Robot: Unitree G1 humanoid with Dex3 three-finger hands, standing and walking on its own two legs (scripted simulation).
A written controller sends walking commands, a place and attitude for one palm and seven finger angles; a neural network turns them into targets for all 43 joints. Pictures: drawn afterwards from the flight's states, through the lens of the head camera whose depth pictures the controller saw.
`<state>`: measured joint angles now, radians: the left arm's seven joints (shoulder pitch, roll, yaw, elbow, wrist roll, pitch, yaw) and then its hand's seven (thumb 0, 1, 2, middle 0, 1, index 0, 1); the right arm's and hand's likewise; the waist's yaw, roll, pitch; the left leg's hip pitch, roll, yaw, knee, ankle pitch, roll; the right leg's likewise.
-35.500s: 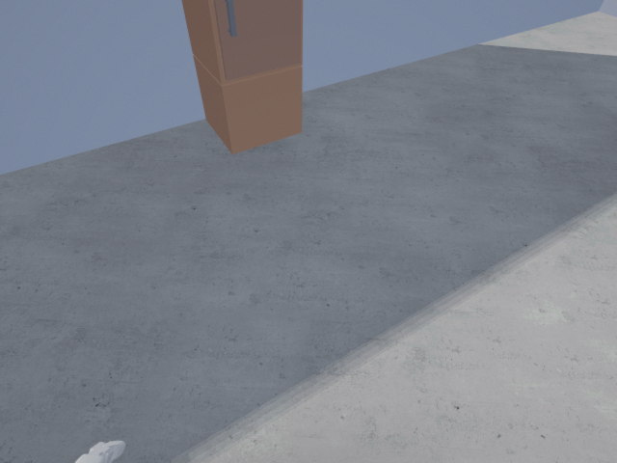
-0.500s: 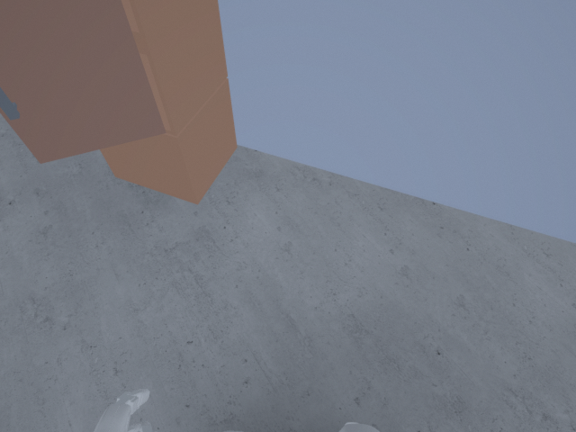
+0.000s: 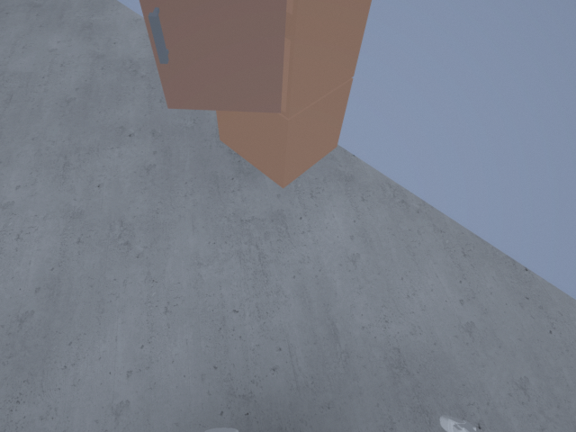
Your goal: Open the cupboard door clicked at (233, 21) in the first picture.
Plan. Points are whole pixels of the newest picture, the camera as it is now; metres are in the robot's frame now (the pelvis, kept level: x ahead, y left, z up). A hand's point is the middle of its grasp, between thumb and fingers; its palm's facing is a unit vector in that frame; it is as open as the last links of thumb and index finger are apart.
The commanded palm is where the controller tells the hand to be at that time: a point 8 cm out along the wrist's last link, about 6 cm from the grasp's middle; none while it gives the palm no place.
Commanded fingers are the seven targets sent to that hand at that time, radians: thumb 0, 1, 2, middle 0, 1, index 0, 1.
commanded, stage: turn to face it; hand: left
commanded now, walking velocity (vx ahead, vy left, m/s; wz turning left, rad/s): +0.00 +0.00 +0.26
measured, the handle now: (160, 35) +1.06 +0.45 -0.06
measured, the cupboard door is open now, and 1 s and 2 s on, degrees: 44 44 44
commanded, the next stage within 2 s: take the last steps up to it in 0.04 s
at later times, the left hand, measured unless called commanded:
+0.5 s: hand out of the picture +0.10 +0.19 -0.14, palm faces +0.12 -0.96 -0.24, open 7.4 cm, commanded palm none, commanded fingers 0.00 0.90 0.90 -0.20 -0.30 -0.20 -0.30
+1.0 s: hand out of the picture +0.01 +0.19 -0.17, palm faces +0.33 -0.93 -0.15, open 7.4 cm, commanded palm none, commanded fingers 0.00 0.90 0.90 -0.20 -0.30 -0.20 -0.30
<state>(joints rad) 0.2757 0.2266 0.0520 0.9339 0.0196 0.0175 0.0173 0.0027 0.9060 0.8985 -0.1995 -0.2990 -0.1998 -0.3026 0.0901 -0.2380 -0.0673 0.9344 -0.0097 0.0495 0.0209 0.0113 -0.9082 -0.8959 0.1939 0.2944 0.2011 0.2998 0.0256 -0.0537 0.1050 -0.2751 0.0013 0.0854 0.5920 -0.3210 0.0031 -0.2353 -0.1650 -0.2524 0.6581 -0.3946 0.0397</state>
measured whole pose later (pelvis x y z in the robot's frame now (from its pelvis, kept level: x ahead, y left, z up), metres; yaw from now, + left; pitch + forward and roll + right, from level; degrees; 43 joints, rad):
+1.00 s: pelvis +0.18 +0.09 -0.01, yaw +13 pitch +0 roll +0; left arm 0.50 0.12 0.02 1.17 0.02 -0.03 0.01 0.00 0.91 0.90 -0.20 -0.30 -0.20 -0.30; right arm 0.08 -0.19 -0.04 0.98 -0.02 -0.04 0.03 0.01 -0.91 -0.90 0.19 0.29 0.20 0.30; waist 0.06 -0.02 0.09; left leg -0.44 0.02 0.14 0.65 -0.19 0.05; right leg -0.07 -0.17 -0.14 0.75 -0.52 0.05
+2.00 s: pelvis +0.49 +0.16 +0.00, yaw +9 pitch -1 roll +0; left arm 0.36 0.16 0.04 1.14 0.02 -0.02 0.01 0.00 0.92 0.90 -0.19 -0.30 -0.19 -0.30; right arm 0.17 -0.17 -0.04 1.02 -0.03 -0.05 -0.01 0.01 -0.92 -0.90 0.19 0.29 0.20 0.30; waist 0.04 -0.05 0.03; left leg -0.33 0.02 0.12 0.58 -0.23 0.05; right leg -0.19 -0.05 -0.10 0.72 -0.49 -0.01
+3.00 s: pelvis +0.53 +0.10 +0.02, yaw +9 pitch +0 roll +0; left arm 0.27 0.14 0.00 1.13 0.01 -0.02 0.05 0.00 0.92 0.90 -0.20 -0.30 -0.20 -0.30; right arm 0.26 -0.15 -0.01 1.14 -0.01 0.01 -0.03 0.01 -0.91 -0.90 0.20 0.29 0.20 0.30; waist 0.01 0.02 0.04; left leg -0.18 0.05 0.04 0.46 -0.27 -0.02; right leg -0.15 0.04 -0.08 0.40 -0.26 -0.05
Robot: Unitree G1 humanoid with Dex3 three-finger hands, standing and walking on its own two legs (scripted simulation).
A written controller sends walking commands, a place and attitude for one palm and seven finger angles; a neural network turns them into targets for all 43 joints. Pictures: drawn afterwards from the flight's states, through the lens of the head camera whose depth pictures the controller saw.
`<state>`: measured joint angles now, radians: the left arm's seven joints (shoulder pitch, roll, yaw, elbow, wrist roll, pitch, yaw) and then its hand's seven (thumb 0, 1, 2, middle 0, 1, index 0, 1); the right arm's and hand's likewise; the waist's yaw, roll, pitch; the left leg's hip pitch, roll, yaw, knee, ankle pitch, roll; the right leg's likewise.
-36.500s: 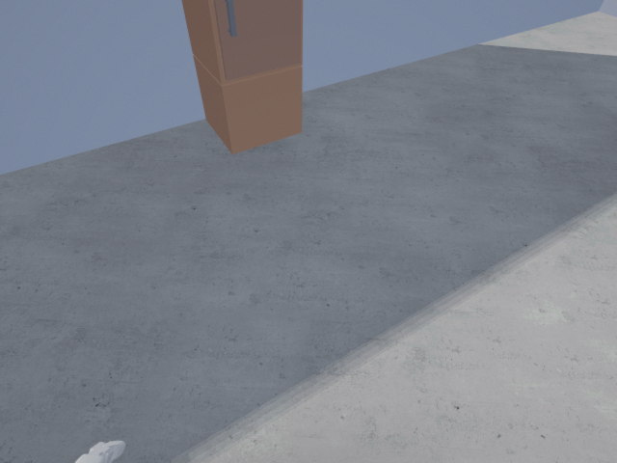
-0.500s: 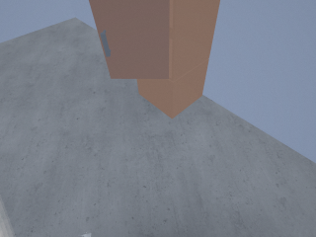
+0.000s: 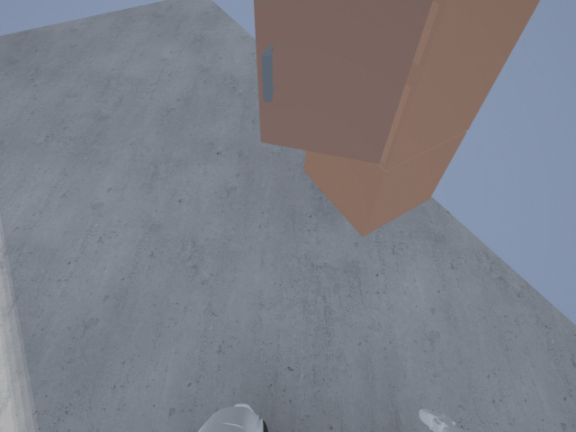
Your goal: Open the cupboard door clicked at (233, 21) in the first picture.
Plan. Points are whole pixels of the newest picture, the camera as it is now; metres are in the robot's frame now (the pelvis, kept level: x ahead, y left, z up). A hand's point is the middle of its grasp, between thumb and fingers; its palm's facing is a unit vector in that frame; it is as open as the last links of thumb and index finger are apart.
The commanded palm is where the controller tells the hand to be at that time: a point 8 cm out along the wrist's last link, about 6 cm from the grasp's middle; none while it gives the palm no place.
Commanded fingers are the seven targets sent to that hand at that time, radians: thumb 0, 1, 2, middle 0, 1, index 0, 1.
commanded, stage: take the last steps up to it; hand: left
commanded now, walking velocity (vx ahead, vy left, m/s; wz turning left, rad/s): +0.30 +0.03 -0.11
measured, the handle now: (269, 74) +0.94 +0.16 -0.05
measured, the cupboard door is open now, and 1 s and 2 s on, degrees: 44 44 44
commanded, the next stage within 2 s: come to a stop and stand still in 0.86 s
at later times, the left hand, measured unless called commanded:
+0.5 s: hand (218, 307) +0.31 +0.16 -0.13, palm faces -0.13 -0.97 -0.21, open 7.4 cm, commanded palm none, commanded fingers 0.00 0.90 0.90 -0.20 -0.30 -0.20 -0.30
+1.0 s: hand (212, 335) +0.28 +0.17 -0.17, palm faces +0.03 -0.99 -0.14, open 7.3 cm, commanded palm none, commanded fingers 0.00 0.90 0.90 -0.20 -0.30 -0.20 -0.30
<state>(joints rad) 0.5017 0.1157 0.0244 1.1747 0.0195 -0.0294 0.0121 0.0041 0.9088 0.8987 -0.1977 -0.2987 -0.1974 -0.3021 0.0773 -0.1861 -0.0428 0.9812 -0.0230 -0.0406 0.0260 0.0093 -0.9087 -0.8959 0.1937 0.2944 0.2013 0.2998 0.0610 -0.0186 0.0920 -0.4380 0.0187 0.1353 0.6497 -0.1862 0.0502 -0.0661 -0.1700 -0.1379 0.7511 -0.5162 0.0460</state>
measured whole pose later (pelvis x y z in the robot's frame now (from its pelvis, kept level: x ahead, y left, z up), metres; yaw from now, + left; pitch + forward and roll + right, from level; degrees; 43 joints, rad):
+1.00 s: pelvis +0.32 +0.00 +0.01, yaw -4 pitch -1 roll +0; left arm 0.36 0.16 0.04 1.14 0.02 -0.02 0.01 0.00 0.92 0.90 -0.19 -0.30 -0.19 -0.30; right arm 0.17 -0.17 -0.04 1.02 -0.03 -0.05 -0.01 0.01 -0.92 -0.90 0.19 0.29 0.20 0.30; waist 0.04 -0.05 0.03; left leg -0.33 0.02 0.12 0.58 -0.23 0.05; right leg -0.19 -0.05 -0.10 0.72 -0.49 -0.01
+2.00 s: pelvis +0.34 -0.06 +0.03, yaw -4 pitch +0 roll +0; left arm 0.27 0.14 0.00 1.13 0.01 -0.02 0.05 0.00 0.92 0.90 -0.20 -0.30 -0.20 -0.30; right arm 0.26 -0.15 -0.01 1.14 -0.01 0.01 -0.03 0.01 -0.91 -0.90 0.20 0.29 0.20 0.30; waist 0.01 0.02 0.04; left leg -0.18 0.05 0.04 0.46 -0.27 -0.02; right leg -0.15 0.04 -0.08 0.40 -0.26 -0.05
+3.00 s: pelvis +0.38 +0.00 +0.02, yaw -5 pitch +0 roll +0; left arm 0.28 0.17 0.01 1.08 0.01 0.03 0.05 0.00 0.91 0.90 -0.20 -0.30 -0.20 -0.30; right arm 0.30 -0.14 0.01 1.07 -0.01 -0.03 -0.05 0.01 -0.91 -0.90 0.20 0.29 0.20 0.30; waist 0.02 -0.04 0.07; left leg -0.14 -0.06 0.09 0.49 -0.35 0.09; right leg -0.28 -0.05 -0.03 0.75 -0.49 0.00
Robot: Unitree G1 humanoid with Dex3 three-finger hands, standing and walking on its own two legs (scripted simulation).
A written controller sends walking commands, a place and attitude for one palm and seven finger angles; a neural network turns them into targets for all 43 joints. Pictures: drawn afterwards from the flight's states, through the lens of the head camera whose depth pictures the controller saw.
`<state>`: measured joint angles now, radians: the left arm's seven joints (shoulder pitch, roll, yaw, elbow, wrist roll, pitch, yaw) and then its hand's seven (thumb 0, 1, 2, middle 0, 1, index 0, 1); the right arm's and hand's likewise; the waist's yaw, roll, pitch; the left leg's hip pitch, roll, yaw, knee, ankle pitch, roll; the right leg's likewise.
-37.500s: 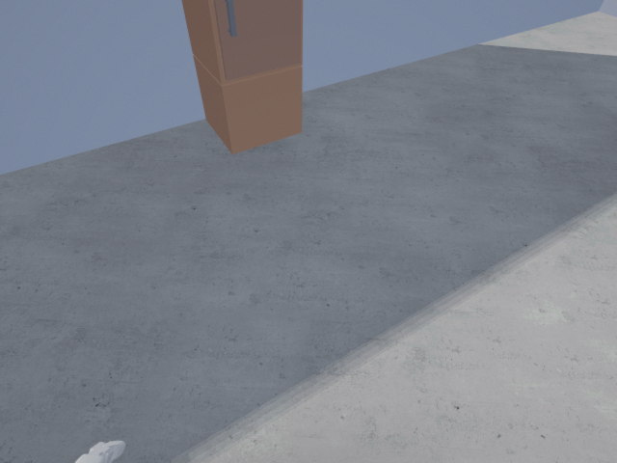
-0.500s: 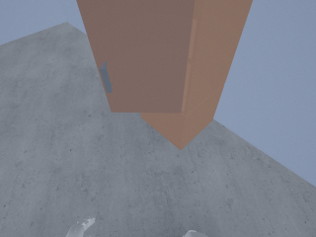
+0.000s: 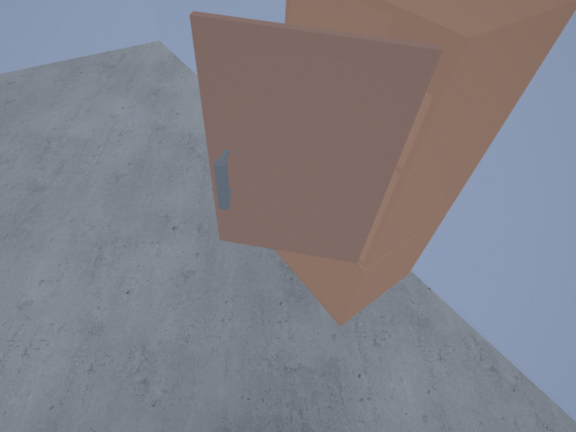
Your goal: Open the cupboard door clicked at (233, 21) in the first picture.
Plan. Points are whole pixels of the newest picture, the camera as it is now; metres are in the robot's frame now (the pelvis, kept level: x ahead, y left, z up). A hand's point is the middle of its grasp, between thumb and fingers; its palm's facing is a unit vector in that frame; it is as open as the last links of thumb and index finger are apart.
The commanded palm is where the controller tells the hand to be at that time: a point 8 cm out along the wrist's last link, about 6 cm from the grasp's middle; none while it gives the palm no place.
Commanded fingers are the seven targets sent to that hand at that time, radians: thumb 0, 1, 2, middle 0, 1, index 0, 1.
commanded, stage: come to a stop and stand still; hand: left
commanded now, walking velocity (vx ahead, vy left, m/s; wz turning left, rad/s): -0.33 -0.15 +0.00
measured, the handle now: (225, 179) +0.61 +0.20 -0.07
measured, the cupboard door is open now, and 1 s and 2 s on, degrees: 44 44 44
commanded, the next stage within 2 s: look again from close up in 0.86 s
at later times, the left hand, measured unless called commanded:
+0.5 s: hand out of the picture +0.09 +0.15 -0.16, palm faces +0.00 -0.96 -0.27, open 7.4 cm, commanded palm none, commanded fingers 0.00 0.90 0.90 -0.20 -0.30 -0.20 -0.30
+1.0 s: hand out of the picture +0.03 +0.10 -0.16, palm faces +0.03 -0.98 -0.20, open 7.3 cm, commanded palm none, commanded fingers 0.00 0.90 0.90 -0.20 -0.30 -0.20 -0.30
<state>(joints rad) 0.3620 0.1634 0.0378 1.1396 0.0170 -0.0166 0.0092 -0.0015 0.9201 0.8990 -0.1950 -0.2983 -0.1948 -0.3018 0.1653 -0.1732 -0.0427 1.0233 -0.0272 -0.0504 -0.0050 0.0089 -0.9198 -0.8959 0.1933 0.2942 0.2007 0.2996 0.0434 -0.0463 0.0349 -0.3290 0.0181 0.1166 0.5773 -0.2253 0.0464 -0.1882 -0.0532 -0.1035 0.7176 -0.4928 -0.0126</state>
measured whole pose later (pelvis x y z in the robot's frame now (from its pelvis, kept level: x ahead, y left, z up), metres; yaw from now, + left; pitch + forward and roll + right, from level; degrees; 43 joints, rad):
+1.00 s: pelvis +0.03 -0.07 +0.01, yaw +0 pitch +0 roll +0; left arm 0.27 0.14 0.00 1.13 0.01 -0.02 0.05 0.00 0.92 0.90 -0.20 -0.30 -0.20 -0.30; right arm 0.26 -0.15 -0.01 1.14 -0.01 0.01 -0.03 0.01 -0.91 -0.90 0.20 0.29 0.20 0.30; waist 0.01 0.02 0.04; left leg -0.18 0.05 0.04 0.46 -0.27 -0.02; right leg -0.15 0.04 -0.08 0.40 -0.26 -0.05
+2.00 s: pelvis +0.06 +0.00 +0.01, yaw -1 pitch +0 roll +0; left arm 0.28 0.17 0.01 1.08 0.01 0.03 0.05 0.00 0.91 0.90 -0.20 -0.30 -0.20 -0.30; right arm 0.30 -0.14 0.01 1.07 -0.01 -0.03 -0.05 0.01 -0.91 -0.90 0.20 0.29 0.20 0.30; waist 0.02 -0.04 0.07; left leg -0.14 -0.06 0.09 0.49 -0.35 0.09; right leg -0.28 -0.05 -0.03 0.75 -0.49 0.00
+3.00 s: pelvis +0.03 -0.04 +0.01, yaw +0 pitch -2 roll +0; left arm 0.31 0.14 -0.01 1.10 0.01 -0.01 0.03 0.00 0.91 0.90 -0.20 -0.30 -0.20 -0.30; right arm 0.32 -0.16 0.00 1.05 -0.02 0.00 -0.02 0.01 -0.91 -0.90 0.19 0.29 0.20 0.30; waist -0.01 0.04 0.01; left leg -0.17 0.00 0.05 0.51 -0.31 0.02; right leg -0.27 0.01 -0.08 0.50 -0.20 -0.05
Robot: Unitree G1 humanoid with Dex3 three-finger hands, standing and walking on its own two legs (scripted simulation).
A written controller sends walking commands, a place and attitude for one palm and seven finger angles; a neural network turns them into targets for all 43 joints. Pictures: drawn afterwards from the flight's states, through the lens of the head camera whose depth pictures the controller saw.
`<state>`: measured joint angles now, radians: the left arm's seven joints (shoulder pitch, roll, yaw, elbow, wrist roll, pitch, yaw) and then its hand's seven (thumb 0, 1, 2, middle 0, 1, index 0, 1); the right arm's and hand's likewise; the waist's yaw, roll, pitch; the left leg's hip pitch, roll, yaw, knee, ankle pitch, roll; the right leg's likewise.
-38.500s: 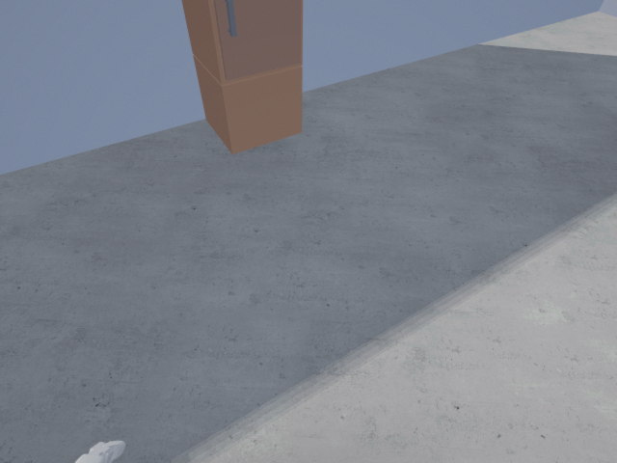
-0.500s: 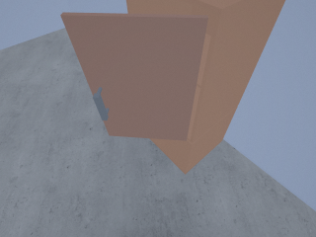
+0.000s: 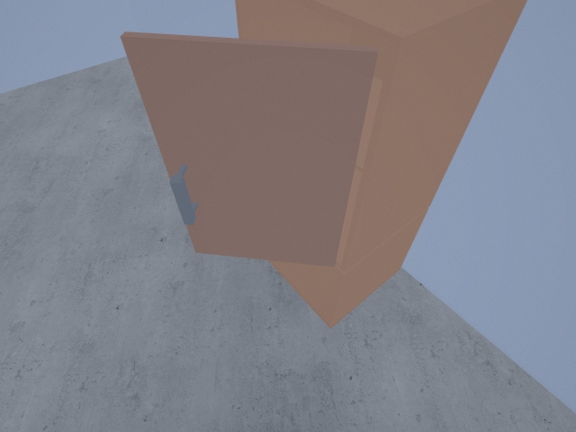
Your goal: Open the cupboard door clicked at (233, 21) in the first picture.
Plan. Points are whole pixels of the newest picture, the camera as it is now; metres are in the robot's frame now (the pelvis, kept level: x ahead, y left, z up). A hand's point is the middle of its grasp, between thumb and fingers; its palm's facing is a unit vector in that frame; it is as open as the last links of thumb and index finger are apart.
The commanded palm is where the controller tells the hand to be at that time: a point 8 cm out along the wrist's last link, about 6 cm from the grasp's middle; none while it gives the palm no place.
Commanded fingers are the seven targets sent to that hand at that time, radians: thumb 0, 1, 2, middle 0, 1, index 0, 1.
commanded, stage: look again from close up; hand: left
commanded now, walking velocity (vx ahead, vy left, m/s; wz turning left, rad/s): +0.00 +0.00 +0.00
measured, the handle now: (186, 195) +0.58 +0.27 -0.08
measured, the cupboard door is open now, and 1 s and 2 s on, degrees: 44 44 44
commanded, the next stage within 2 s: shuffle to correct the standing spot in 0.44 s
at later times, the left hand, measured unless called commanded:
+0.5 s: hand out of the picture +0.00 +0.21 -0.18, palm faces +0.00 -0.98 -0.21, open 7.4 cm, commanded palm none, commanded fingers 0.00 0.90 0.90 -0.20 -0.30 -0.20 -0.30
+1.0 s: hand out of the picture +0.02 +0.24 -0.19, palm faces +0.02 -0.98 -0.20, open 7.4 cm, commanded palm none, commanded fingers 0.00 0.90 0.90 -0.20 -0.30 -0.20 -0.30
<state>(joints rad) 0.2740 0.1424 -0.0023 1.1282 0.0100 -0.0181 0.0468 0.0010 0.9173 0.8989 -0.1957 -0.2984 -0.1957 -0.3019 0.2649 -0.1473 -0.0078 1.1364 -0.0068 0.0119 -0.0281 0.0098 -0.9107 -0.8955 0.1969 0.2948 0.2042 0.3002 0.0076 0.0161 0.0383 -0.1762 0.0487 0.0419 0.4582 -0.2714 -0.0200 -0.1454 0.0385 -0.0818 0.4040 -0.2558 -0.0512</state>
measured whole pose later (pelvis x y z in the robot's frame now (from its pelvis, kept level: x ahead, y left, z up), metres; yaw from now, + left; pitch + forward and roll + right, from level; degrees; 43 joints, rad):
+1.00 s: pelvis +0.03 +0.07 -0.01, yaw -1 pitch +0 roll +0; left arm 0.28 0.17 0.01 1.08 0.01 0.03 0.05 0.00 0.91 0.90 -0.20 -0.30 -0.20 -0.30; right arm 0.30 -0.14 0.01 1.07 -0.01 -0.03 -0.05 0.01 -0.91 -0.90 0.20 0.29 0.20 0.30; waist 0.02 -0.04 0.07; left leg -0.14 -0.06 0.09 0.49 -0.35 0.09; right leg -0.28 -0.05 -0.03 0.75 -0.49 0.00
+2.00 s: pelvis +0.00 +0.03 -0.01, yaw +0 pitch -2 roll +0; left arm 0.31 0.14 -0.01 1.10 0.01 -0.01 0.03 0.00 0.91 0.90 -0.20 -0.30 -0.20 -0.30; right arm 0.32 -0.16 0.00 1.05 -0.02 0.00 -0.02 0.01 -0.91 -0.90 0.19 0.29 0.20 0.30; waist -0.01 0.04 0.01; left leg -0.17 0.00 0.05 0.51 -0.31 0.02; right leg -0.27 0.01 -0.08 0.50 -0.20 -0.05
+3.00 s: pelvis +0.00 +0.02 -0.11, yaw +2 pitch +17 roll -2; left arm 0.49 0.22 0.22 0.08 -0.30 -0.62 -0.37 0.01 0.45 0.70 -0.23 -0.59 -0.23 -0.60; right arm 0.08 -0.27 -0.06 0.49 0.01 -0.25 -0.01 0.01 -0.90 -0.90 0.19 0.29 0.20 0.30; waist 0.07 -0.04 -0.12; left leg -0.94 0.01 -0.01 1.29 -0.65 0.01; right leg -1.00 -0.03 -0.15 1.23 -0.53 -0.07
